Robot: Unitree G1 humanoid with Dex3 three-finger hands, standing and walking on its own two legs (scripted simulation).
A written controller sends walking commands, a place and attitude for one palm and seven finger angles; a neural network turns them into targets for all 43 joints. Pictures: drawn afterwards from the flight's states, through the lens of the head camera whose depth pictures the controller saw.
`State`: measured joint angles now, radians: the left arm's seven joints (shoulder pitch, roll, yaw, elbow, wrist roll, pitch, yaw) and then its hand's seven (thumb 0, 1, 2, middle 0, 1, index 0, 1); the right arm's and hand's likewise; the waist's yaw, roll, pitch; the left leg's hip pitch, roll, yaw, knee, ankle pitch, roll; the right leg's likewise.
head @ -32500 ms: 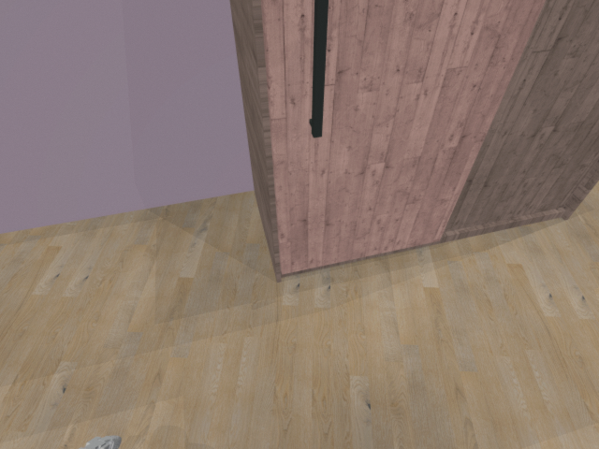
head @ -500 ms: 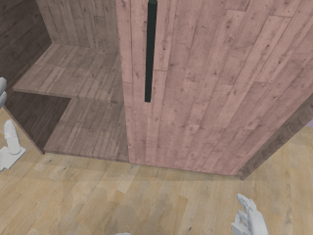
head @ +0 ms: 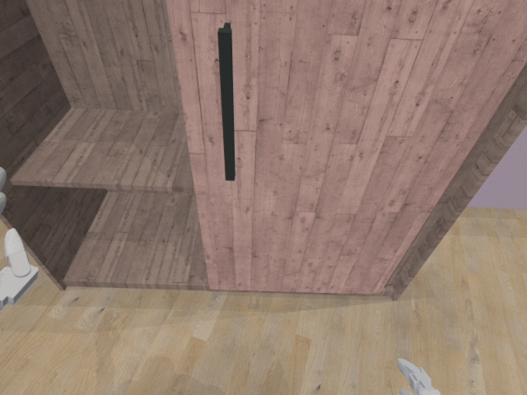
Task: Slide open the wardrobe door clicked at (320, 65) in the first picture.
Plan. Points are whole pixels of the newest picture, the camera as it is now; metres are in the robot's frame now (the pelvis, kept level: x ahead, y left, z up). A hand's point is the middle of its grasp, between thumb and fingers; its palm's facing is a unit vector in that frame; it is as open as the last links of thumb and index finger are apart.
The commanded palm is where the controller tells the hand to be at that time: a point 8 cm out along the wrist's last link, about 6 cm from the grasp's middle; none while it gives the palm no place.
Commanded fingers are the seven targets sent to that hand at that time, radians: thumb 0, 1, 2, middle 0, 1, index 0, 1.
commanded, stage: stop stepping back and stand still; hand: left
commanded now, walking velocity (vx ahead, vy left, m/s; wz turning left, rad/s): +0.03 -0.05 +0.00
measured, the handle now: (228, 112) +0.64 +0.10 +0.12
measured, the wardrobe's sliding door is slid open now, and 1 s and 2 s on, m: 0.60 0.60 0.60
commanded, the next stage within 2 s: let the arm hang, fingers relaxed in 0.52 s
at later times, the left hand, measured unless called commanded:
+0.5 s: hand (66, 242) +0.25 +0.25 +0.16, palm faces +0.35 -0.81 -0.47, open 7.4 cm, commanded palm +0.19 +0.30 +0.18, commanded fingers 0.00 0.90 0.90 -0.20 -0.30 -0.20 -0.30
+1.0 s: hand out of the picture +0.00 +0.18 -0.18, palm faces +0.02 -0.99 -0.15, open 7.1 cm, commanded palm none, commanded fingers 0.00 0.90 0.90 -0.20 -0.30 -0.20 -0.30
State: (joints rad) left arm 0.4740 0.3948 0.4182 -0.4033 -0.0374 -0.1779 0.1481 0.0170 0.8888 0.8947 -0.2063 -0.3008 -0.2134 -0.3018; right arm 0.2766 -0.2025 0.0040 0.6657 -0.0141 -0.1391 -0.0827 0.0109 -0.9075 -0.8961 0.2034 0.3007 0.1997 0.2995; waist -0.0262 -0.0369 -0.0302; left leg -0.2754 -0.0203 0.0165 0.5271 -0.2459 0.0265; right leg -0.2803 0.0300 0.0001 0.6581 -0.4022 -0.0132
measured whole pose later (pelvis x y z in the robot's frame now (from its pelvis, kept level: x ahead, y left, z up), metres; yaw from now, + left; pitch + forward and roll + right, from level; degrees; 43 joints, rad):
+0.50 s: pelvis +0.04 +0.00 +0.00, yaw -1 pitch +2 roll +0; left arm 0.54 0.42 0.40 -0.47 -0.05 -0.22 0.13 0.02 0.89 0.89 -0.21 -0.30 -0.22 -0.30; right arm 0.16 -0.21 0.01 0.58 0.00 -0.11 -0.06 0.01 -0.91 -0.90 0.20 0.30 0.20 0.30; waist -0.01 -0.01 0.01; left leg -0.24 0.00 0.02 0.52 -0.31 0.01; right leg -0.20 0.05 0.00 0.50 -0.32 -0.04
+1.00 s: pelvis -0.01 +0.01 +0.00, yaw +1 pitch +0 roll -1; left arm 0.28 0.19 0.00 1.02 0.01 0.05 0.01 0.01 0.98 0.89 -0.20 -0.30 -0.21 -0.30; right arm 0.24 -0.22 0.01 1.00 -0.03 0.03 -0.02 0.00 -0.91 -0.90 0.20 0.30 0.20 0.30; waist -0.01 -0.04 0.07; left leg -0.29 -0.03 -0.02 0.51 -0.22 0.03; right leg -0.23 0.03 -0.05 0.48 -0.25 -0.03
